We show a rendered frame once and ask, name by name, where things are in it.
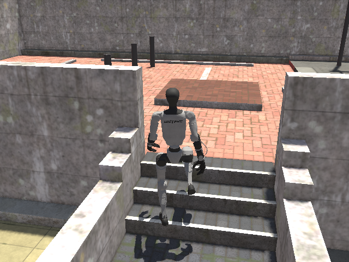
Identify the robot right hand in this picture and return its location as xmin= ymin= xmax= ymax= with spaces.
xmin=192 ymin=160 xmax=206 ymax=175

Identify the robot right upper arm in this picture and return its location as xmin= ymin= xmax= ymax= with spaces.
xmin=185 ymin=111 xmax=199 ymax=142

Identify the robot left upper arm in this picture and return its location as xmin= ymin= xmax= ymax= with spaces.
xmin=149 ymin=111 xmax=162 ymax=141

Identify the robot left hand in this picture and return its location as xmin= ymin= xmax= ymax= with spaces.
xmin=147 ymin=143 xmax=160 ymax=152

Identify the robot left shin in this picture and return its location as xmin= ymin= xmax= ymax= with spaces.
xmin=158 ymin=181 xmax=167 ymax=218

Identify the robot right forearm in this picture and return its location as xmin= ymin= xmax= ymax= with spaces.
xmin=193 ymin=134 xmax=204 ymax=161

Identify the left robot foot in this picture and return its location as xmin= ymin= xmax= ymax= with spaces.
xmin=159 ymin=212 xmax=169 ymax=226

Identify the robot left forearm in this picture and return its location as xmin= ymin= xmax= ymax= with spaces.
xmin=147 ymin=133 xmax=155 ymax=147

